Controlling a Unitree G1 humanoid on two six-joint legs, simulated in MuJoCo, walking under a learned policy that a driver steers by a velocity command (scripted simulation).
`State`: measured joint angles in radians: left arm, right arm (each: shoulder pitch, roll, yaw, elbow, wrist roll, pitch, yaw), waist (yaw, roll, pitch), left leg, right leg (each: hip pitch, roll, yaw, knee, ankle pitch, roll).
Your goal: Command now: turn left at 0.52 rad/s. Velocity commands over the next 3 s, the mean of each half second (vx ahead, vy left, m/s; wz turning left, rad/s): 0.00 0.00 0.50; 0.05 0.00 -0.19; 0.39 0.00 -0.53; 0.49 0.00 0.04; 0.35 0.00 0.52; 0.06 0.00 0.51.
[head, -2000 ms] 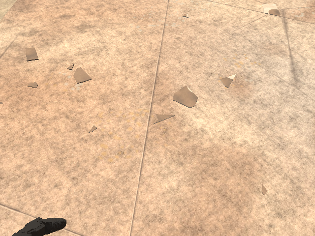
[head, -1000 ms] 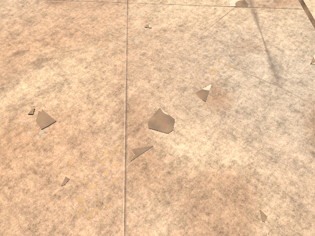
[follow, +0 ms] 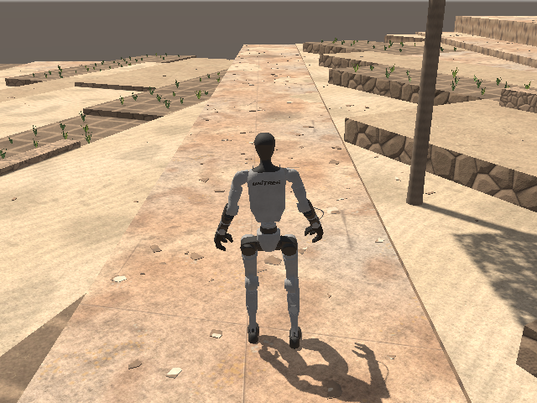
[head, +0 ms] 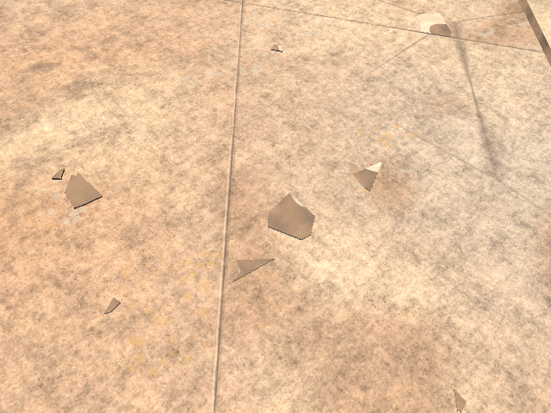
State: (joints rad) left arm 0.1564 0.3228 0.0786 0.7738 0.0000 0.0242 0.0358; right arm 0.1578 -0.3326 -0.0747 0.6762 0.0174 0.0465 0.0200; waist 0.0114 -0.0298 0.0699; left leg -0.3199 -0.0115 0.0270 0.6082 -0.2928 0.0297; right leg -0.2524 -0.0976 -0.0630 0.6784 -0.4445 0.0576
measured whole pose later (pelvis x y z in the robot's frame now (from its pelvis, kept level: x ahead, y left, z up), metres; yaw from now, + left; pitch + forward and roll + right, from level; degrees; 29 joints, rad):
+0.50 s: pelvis +0.02 -0.01 +0.01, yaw +16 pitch +1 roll -1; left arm 0.15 0.30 0.07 0.74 0.01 -0.02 0.01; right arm 0.15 -0.33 -0.05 0.65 0.01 0.04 -0.02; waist -0.01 0.03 0.04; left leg -0.30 -0.12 -0.22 0.56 -0.27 0.03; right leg -0.24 0.03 0.06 0.48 -0.23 0.01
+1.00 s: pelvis +0.02 -0.01 +0.02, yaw +5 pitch +1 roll +1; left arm 0.19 0.34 0.07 0.72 -0.03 0.02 -0.02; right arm 0.25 -0.30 -0.07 0.73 0.01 -0.01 -0.04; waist -0.03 -0.02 0.03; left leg -0.12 0.03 0.04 0.39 -0.29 -0.01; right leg -0.44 -0.03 0.00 0.90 -0.43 0.03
